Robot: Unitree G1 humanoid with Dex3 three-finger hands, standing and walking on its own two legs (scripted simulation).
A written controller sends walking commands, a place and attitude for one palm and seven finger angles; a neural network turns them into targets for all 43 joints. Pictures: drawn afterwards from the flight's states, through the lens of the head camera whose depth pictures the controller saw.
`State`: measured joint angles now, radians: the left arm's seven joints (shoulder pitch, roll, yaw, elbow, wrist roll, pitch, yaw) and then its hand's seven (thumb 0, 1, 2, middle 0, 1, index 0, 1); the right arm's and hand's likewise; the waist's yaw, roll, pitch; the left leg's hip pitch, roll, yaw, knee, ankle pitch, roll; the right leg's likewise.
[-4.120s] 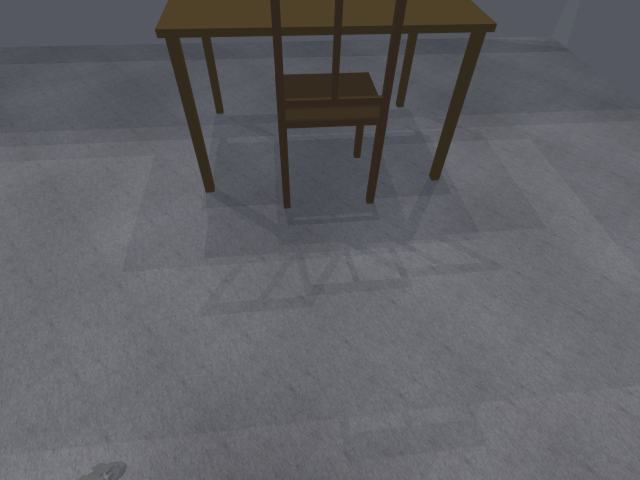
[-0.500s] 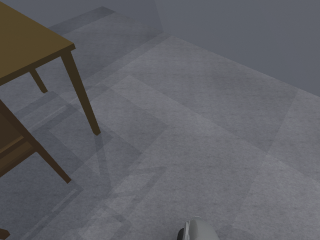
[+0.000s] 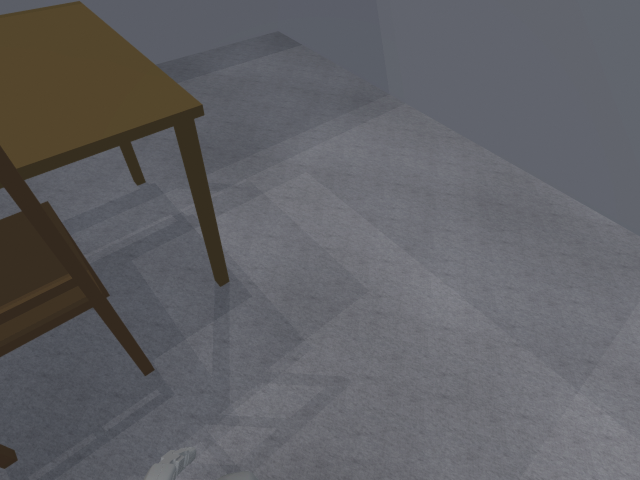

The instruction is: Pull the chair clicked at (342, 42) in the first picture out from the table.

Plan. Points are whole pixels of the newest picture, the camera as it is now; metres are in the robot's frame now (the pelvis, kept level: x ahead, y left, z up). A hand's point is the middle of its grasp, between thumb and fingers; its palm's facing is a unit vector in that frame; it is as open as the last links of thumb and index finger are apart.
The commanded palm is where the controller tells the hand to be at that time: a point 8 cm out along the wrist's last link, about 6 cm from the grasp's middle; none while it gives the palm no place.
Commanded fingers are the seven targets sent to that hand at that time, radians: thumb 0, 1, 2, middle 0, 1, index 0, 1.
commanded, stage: turn to face it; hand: left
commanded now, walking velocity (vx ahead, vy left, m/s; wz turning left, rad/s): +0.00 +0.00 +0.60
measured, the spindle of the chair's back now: out of the picture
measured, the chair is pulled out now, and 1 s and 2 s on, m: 0.00 0.00 0.00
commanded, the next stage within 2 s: take the last steps up to it in 1.10 s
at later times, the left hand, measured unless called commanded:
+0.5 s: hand out of the picture +0.04 +0.23 -0.15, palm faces +0.29 -0.90 -0.31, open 7.4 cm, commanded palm none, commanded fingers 0.00 0.90 0.90 -0.20 -0.30 -0.20 -0.30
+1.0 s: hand out of the picture -0.12 +0.18 -0.18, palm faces +0.56 -0.79 -0.26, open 7.4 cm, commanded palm none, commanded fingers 0.00 0.90 0.90 -0.20 -0.30 -0.20 -0.30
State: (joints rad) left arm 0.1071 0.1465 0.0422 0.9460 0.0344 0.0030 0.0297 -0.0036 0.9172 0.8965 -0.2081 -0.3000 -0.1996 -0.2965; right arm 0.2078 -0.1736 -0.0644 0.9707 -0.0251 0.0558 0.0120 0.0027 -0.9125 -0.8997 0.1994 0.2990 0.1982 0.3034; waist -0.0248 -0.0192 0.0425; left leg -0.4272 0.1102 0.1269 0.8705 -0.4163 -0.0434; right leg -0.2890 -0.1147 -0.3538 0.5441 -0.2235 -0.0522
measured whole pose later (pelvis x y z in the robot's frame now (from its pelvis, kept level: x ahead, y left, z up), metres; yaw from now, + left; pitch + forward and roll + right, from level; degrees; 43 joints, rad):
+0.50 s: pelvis +0.01 -0.01 +0.00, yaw +16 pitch +0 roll +0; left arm 0.18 0.24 0.07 0.91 0.01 0.04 0.02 0.01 0.91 0.90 -0.20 -0.30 -0.19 -0.30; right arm 0.20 -0.24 -0.07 0.93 -0.03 0.06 0.01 0.01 -0.90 -0.90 0.21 0.30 0.21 0.30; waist -0.02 0.03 0.06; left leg -0.34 -0.04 -0.06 0.53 -0.19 0.01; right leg -0.31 -0.04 -0.03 0.66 -0.37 0.08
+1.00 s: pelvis -0.02 -0.01 +0.00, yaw +33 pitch +0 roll +0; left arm 0.25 0.26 0.06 0.95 0.02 0.05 0.02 0.01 0.91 0.90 -0.21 -0.30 -0.20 -0.30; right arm 0.10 -0.23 -0.05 0.92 -0.02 0.04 0.02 0.01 -0.91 -0.90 0.20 0.30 0.20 0.30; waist 0.03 -0.05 0.10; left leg -0.26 0.01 0.08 0.60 -0.34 0.02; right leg -0.35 -0.17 -0.17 0.80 -0.48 0.06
